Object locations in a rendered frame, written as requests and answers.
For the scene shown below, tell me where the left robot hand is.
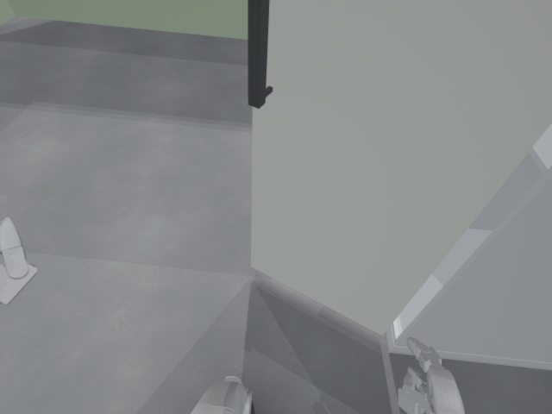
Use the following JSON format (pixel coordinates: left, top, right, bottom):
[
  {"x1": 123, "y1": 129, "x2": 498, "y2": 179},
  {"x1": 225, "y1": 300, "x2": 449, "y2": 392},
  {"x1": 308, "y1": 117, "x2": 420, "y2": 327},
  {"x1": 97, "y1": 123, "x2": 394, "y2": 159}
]
[{"x1": 0, "y1": 216, "x2": 37, "y2": 306}]

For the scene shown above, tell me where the right robot hand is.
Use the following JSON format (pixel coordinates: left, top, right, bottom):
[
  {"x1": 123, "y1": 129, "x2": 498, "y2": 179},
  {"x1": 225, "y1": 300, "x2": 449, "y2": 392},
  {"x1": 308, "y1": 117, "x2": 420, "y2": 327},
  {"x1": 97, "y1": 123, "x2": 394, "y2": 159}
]
[{"x1": 398, "y1": 337, "x2": 465, "y2": 414}]

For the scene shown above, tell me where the left robot thigh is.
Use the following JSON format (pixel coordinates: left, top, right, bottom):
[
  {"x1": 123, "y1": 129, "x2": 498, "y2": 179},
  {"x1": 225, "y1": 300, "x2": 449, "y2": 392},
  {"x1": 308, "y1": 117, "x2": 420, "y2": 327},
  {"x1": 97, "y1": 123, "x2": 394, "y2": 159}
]
[{"x1": 191, "y1": 381, "x2": 252, "y2": 414}]

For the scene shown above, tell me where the fridge door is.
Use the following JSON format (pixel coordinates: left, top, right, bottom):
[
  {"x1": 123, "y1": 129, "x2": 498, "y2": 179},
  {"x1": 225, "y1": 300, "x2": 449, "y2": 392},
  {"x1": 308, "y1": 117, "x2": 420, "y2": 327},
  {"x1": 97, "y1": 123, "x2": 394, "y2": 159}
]
[{"x1": 251, "y1": 0, "x2": 552, "y2": 335}]

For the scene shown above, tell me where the handle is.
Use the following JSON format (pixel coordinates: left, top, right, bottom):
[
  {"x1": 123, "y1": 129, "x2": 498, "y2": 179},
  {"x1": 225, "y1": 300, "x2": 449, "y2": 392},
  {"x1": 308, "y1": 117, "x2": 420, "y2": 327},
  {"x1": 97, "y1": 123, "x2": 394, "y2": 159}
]
[{"x1": 248, "y1": 0, "x2": 273, "y2": 109}]

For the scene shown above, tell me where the robot left shin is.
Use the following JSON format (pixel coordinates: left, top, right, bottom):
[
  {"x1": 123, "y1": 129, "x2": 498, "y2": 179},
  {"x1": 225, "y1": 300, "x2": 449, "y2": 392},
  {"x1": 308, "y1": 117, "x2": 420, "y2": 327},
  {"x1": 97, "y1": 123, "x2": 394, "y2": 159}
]
[{"x1": 224, "y1": 376, "x2": 242, "y2": 384}]

